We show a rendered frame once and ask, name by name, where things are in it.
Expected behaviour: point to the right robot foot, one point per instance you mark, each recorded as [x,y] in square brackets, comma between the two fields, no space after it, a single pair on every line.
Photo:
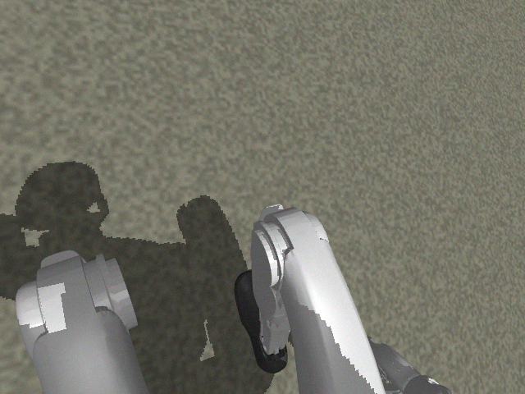
[249,316]

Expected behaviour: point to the right robot arm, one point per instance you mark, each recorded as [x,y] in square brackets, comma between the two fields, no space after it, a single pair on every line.
[424,384]

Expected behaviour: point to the right robot hand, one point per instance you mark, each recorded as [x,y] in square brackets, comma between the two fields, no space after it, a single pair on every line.
[394,369]

